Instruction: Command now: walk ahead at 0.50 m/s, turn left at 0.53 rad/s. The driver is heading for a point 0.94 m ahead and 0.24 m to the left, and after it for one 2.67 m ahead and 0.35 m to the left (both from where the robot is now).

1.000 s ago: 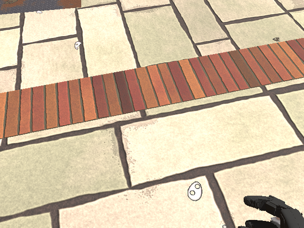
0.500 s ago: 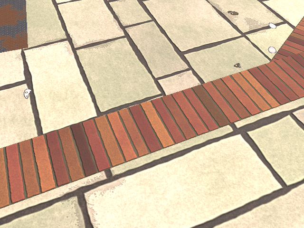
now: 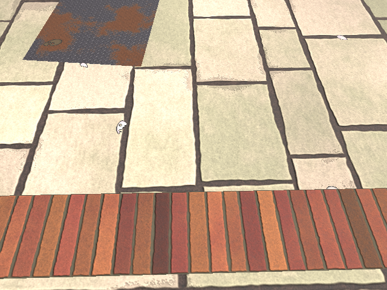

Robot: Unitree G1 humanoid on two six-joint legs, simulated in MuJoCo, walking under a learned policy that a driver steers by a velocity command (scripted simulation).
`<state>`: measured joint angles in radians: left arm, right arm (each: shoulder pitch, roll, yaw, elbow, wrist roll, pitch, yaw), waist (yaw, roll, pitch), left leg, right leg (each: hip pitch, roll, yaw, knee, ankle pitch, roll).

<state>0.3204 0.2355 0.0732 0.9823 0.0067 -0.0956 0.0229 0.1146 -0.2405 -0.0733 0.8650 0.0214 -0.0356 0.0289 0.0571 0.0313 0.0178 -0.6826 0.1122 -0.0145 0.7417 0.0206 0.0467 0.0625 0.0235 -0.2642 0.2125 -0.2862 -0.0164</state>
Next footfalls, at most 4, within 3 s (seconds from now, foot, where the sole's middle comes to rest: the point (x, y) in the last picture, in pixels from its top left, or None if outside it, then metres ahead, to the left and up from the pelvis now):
0.14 left None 0.24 0.12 -0.78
0.64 right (206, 267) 0.57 0.02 -0.78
1.12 left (113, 235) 0.67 0.36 -0.78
1.80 right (169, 166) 1.11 0.21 -0.92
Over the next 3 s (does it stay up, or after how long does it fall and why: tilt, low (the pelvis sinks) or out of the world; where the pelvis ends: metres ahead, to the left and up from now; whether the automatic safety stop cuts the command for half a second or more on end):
stays up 1.58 0.23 -0.14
